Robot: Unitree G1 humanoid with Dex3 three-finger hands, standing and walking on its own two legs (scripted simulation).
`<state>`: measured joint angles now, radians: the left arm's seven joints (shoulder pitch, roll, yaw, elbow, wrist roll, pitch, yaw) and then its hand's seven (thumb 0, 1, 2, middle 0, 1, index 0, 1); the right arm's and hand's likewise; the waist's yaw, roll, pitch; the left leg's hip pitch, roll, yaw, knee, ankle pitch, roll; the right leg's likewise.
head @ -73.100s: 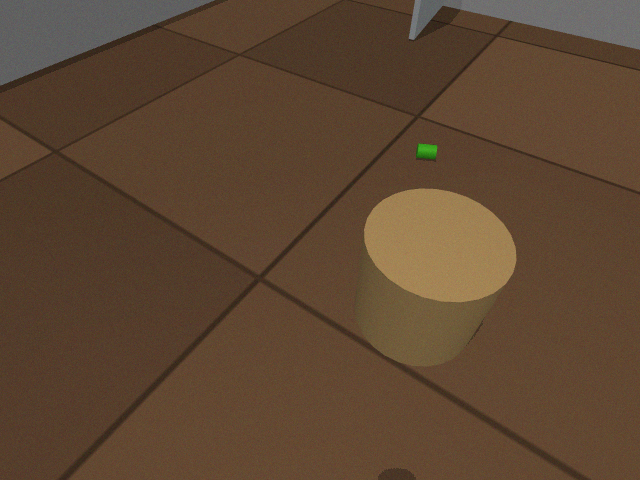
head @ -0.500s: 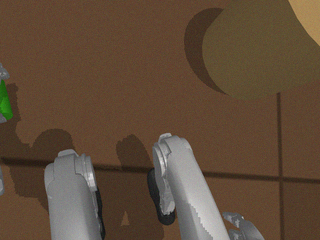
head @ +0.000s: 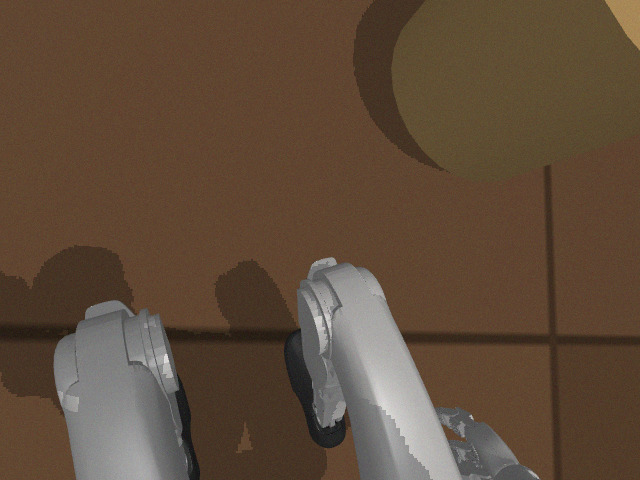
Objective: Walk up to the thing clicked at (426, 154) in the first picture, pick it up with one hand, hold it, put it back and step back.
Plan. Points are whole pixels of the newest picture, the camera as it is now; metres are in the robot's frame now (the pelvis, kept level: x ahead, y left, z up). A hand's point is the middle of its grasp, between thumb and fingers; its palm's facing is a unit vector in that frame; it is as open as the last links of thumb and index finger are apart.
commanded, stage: lower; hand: left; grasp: from above
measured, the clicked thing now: out of the picture +0.46 +0.37 -0.22
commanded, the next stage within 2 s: rest in 0.22 s
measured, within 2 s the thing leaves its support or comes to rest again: neither
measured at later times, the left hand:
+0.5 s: hand out of the picture +0.46 +0.35 -0.24, palm faces -0.45 -0.13 -0.88, open 11.8 cm
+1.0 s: hand out of the picture +0.46 +0.34 -0.27, palm faces -0.45 -0.14 -0.88, open 11.8 cm
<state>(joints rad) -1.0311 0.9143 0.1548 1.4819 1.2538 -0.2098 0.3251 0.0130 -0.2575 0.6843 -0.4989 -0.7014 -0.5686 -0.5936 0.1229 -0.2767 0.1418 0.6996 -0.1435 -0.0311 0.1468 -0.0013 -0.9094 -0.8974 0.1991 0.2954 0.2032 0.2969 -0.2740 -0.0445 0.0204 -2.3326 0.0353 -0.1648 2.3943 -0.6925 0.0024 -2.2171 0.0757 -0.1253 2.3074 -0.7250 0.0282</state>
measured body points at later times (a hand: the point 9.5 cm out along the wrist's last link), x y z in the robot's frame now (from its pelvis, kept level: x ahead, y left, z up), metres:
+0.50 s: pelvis +0.00 +0.00 -0.03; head +0.27 +0.11 +0.31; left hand +0.48 +0.35 -0.19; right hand +0.05 -0.26 -0.11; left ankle +0.07 +0.13 -0.30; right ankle +0.09 -0.12 -0.30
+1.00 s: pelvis +0.00 +0.00 -0.03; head +0.28 +0.12 +0.30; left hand +0.48 +0.35 -0.21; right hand +0.05 -0.26 -0.10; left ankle +0.07 +0.13 -0.30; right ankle +0.09 -0.12 -0.30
